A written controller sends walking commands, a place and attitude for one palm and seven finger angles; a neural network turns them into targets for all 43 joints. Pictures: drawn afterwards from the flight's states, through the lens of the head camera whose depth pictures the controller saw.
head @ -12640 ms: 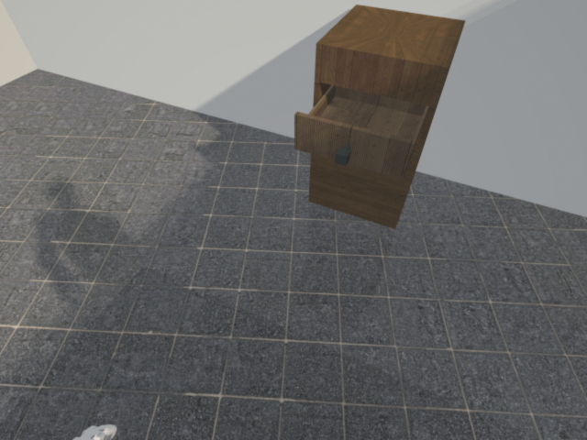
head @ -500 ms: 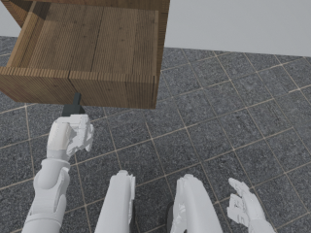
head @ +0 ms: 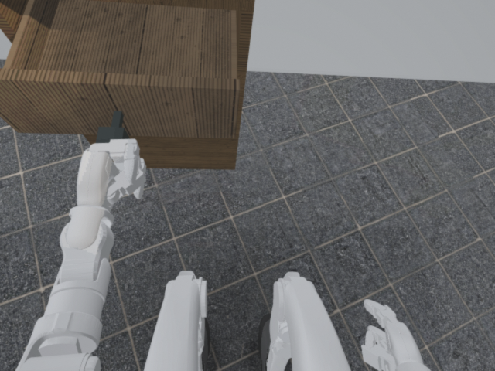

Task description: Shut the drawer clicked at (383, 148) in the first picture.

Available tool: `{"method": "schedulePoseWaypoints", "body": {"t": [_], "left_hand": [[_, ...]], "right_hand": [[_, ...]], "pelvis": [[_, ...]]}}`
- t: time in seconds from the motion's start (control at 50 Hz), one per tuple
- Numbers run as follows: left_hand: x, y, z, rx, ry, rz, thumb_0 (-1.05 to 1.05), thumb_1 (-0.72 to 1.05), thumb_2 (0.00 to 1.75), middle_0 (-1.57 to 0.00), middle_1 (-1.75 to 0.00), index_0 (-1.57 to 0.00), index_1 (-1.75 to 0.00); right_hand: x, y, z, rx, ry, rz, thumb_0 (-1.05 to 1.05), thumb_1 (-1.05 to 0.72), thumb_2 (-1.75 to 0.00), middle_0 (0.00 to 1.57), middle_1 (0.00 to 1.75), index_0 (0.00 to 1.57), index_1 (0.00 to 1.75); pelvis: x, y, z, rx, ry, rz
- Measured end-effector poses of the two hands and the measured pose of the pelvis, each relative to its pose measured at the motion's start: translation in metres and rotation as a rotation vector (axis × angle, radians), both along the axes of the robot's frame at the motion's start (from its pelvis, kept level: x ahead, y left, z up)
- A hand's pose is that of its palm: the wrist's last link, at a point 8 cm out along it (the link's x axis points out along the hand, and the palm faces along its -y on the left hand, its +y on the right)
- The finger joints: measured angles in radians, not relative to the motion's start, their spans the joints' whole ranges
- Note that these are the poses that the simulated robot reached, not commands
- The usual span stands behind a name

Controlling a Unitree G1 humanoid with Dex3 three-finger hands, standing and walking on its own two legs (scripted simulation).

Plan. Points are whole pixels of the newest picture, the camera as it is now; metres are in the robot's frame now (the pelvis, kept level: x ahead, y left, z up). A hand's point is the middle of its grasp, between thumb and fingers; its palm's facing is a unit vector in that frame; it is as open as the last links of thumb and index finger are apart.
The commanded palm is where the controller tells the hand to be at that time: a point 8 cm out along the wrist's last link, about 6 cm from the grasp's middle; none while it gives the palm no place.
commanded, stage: push the drawer shut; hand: left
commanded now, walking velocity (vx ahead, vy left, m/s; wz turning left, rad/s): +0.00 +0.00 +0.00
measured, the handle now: (115, 133) +0.47 +0.22 +0.00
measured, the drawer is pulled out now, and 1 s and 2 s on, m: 0.16 0.04 0.00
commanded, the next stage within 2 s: pull the fist back off the drawer in 1.58 s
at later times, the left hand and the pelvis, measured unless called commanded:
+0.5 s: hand (146, 141) +0.46 +0.17 +0.00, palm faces +0.01 -1.00 -0.06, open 3.4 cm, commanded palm +0.46 +0.22 +0.01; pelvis +0.00 +0.00 +0.00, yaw +0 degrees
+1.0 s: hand (150, 110) +0.52 +0.18 +0.00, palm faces +0.02 -1.00 -0.04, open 3.3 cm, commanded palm +0.51 +0.21 +0.01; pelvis +0.00 +0.00 -0.01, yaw -2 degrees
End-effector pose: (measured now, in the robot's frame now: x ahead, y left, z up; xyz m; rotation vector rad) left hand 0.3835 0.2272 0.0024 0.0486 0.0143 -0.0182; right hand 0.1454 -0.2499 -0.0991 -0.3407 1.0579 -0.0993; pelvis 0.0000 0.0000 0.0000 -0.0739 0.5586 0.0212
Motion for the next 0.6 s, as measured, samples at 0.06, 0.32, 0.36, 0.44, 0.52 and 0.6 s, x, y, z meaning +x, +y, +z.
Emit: {"method": "schedulePoseWaypoints", "body": {"t": [0.06,0.32,0.36,0.44,0.52,0.6], "left_hand": [[0.007,0.000,0.000,0.001,0.001,0.006,0.02,0.90,0.90,-1.45,-1.60,-1.43,-1.60],[0.037,0.001,0.000,0.011,-0.009,0.020,0.02,0.90,0.90,-1.46,-1.60,-1.43,-1.60],[0.042,0.001,0.000,0.012,-0.008,0.023,0.02,0.90,0.90,-1.46,-1.60,-1.43,-1.60],[0.051,0.001,0.000,0.013,-0.008,0.028,0.02,0.90,0.90,-1.46,-1.60,-1.43,-1.60],[0.061,0.001,0.000,0.014,-0.011,0.030,0.02,0.90,0.90,-1.46,-1.60,-1.43,-1.60],[0.071,0.001,0.000,0.014,-0.014,0.031,0.02,0.90,0.90,-1.47,-1.60,-1.43,-1.60]], "right_hand": [[-0.007,-0.001,-0.001,-0.002,0.022,-0.009,0.00,-0.90,-0.89,0.21,0.29,0.20,0.30],[-0.030,-0.008,-0.006,-0.012,0.111,-0.039,0.00,-0.90,-0.89,0.21,0.29,0.20,0.30],[-0.032,-0.009,-0.007,-0.013,0.122,-0.043,0.00,-0.90,-0.89,0.21,0.29,0.20,0.30],[-0.037,-0.010,-0.008,-0.014,0.140,-0.051,0.00,-0.90,-0.89,0.21,0.29,0.20,0.30],[-0.042,-0.013,-0.010,-0.019,0.159,-0.055,0.00,-0.90,-0.89,0.21,0.29,0.20,0.30],[-0.048,-0.015,-0.011,-0.025,0.179,-0.061,0.00,-0.90,-0.89,0.21,0.29,0.20,0.30]], "pelvis": [[0.000,0.001,0.001,0.001,0.003,-0.001],[0.002,0.000,0.000,0.002,0.018,-0.004],[0.002,-0.001,0.000,0.003,0.021,-0.005],[0.002,-0.002,0.000,0.004,0.024,-0.006],[0.002,-0.003,-0.001,0.003,0.029,-0.007],[0.002,-0.004,-0.003,0.002,0.034,-0.008]]}}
